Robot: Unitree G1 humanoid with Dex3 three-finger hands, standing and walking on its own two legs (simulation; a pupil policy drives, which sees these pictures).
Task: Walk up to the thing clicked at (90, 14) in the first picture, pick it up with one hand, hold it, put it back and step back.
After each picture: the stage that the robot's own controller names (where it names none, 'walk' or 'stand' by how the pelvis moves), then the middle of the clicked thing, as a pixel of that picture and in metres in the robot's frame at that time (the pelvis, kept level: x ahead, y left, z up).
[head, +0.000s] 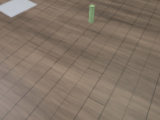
stand; (91, 14) +1.93 -0.21 -0.66
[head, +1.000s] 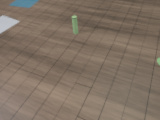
walk; (75, 25) +1.81 +0.12 -0.63
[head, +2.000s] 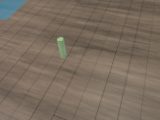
walk; (62, 48) +1.25 +0.23 -0.64
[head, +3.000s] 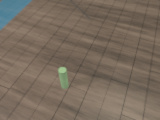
walk; (63, 78) +0.81 +0.17 -0.65
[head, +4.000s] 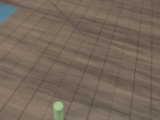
walk; (58, 113) +0.51 +0.10 -0.64
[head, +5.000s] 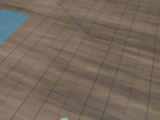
stand; out of the picture +0.40 +0.11 -0.65
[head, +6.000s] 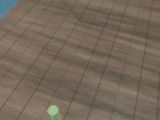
stand; (55, 116) +0.41 +0.19 -0.63
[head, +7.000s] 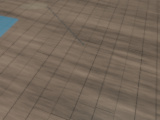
stand; out of the picture +0.38 +0.18 -0.66
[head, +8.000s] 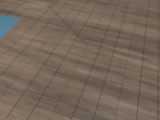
stand; out of the picture +0.39 +0.17 -0.66
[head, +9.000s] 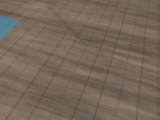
stand; out of the picture +0.38 +0.17 -0.66
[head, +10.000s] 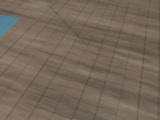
stand; out of the picture +0.38 +0.16 -0.66
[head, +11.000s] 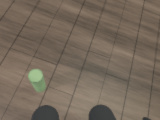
go down; (38, 81) +0.43 +0.18 -0.43
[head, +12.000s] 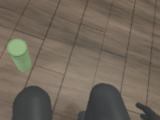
go down; (21, 57) +0.47 +0.22 -0.28
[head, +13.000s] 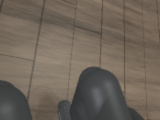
close in; out of the picture +0.44 +0.27 -0.18
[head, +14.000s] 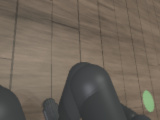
close; out of the picture +0.44 +0.29 -0.16
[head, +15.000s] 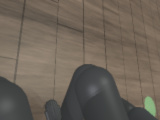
lift; out of the picture +0.39 +0.28 -0.16
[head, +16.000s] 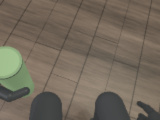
lift; (16, 78) +0.33 +0.21 -0.01
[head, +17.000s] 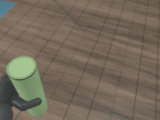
hold; (31, 91) +0.31 +0.16 +0.04
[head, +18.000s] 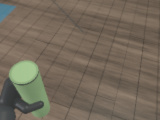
hold; (34, 93) +0.30 +0.16 +0.04
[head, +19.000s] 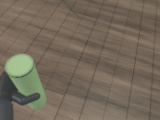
crouch; (30, 86) +0.34 +0.16 +0.01
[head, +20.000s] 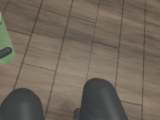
lower; out of the picture +0.47 +0.21 -0.06
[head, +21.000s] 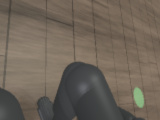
lower; out of the picture +0.45 +0.28 -0.17
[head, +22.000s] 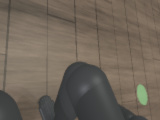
lower; out of the picture +0.44 +0.30 -0.17
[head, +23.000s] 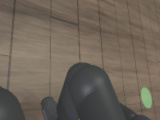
lower; out of the picture +0.42 +0.30 -0.17
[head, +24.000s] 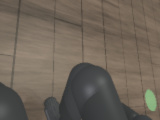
lower; out of the picture +0.41 +0.29 -0.16
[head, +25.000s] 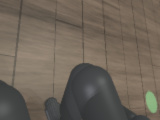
open; out of the picture +0.42 +0.27 -0.17
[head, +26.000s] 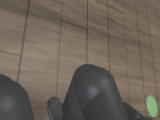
stand; out of the picture +0.41 +0.27 -0.17
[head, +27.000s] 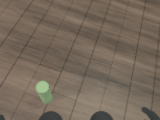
walk; (45, 93) +0.42 +0.17 -0.46
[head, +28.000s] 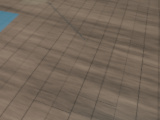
stand; out of the picture +0.38 +0.15 -0.60
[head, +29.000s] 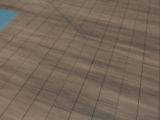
stand; out of the picture +0.38 +0.15 -0.60
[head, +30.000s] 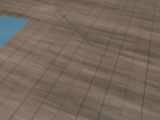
stand; out of the picture +0.40 +0.13 -0.65
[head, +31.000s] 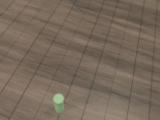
walk; (59, 103) +0.44 +0.09 -0.64
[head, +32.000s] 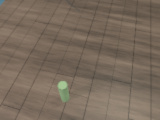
walk; (64, 92) +0.57 +0.14 -0.63
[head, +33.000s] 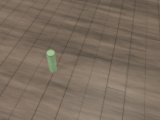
walk; (52, 61) +0.89 +0.22 -0.63
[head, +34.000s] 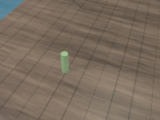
stand; (64, 62) +1.01 +0.13 -0.64
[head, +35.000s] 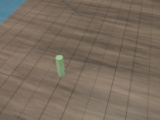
stand; (60, 66) +1.01 +0.18 -0.66
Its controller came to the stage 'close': yes
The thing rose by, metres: 0.68
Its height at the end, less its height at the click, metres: +0.00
